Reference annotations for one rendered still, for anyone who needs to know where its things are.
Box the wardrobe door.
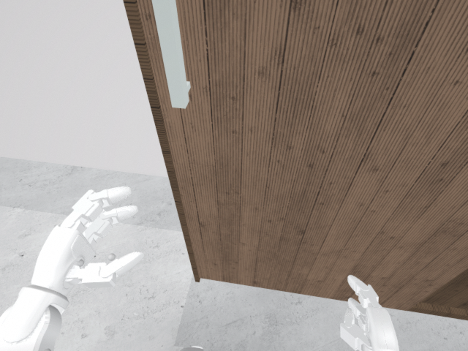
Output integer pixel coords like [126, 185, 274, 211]
[420, 269, 468, 309]
[137, 0, 468, 311]

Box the handle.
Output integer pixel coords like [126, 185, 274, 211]
[152, 0, 191, 109]

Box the robot right hand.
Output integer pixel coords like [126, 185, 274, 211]
[340, 275, 399, 351]

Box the robot left hand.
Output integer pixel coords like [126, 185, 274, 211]
[31, 186, 144, 296]

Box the robot left forearm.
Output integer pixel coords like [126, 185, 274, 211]
[0, 285, 69, 351]

